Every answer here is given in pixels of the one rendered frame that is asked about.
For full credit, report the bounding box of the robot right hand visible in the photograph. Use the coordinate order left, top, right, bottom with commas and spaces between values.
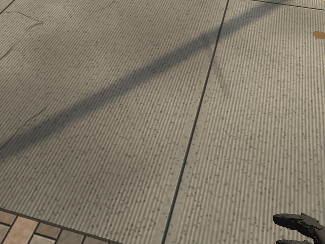
273, 213, 325, 244

